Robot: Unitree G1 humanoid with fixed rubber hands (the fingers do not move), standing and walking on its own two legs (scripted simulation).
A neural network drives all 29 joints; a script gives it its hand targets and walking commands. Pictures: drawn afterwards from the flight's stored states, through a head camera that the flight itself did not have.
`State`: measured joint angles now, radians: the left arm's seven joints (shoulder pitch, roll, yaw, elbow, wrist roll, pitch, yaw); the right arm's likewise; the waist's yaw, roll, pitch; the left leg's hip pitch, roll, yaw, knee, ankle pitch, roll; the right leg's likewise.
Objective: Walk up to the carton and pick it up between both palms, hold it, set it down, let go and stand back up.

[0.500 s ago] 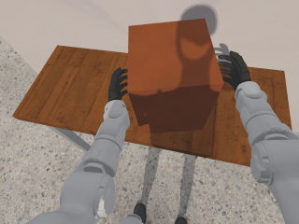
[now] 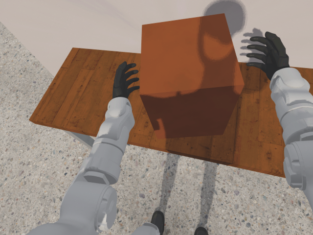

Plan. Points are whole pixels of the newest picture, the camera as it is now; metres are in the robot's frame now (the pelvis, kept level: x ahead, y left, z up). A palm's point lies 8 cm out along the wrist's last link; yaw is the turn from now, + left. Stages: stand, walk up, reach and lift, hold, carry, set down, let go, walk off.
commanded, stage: set down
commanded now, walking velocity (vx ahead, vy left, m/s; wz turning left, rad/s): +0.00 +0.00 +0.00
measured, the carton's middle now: (186, 85) +0.51 +0.05 +0.01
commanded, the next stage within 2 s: none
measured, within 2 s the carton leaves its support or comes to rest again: neither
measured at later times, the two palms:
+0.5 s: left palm (115, 104) +0.38 +0.19 +0.09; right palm (294, 84) +0.47 -0.17 +0.09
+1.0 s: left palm (121, 126) +0.34 +0.17 +0.06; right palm (309, 119) +0.42 -0.22 +0.05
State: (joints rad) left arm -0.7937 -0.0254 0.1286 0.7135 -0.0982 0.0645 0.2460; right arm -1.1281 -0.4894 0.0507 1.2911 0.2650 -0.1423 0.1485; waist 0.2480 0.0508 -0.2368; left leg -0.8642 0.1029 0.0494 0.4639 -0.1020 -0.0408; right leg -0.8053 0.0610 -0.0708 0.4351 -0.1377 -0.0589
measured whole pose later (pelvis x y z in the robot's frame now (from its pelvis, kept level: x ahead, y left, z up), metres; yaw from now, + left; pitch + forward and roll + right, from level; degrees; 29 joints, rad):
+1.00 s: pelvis -0.01 +0.00 +0.01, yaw +1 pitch +14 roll +0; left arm -0.38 -0.05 0.04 0.31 -0.03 0.21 0.29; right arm -0.64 -0.49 0.06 0.97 0.34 -0.15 0.24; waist 0.12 0.02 -0.08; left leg -0.55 0.08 0.04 0.41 -0.11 -0.05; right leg -0.51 0.06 -0.04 0.43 -0.17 -0.06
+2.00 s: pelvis +0.01 -0.01 +0.01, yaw -1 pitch +3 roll +1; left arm 0.08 -0.09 0.01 0.36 0.04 -0.11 0.29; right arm -0.10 -0.42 0.16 0.92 0.44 -0.49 0.24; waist 0.06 -0.03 0.00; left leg -0.33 0.07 0.03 0.49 -0.22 -0.06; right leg -0.32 0.07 0.02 0.55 -0.28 -0.07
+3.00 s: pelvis +0.03 +0.01 +0.02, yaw +0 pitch -1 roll +0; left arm 0.24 0.11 -0.01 0.46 0.01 -0.02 0.14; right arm 0.14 -0.25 0.03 0.80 0.15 -0.33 0.12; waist 0.03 -0.03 0.04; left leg -0.16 0.03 0.02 0.39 -0.21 -0.03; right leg -0.12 0.04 0.02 0.40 -0.25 -0.04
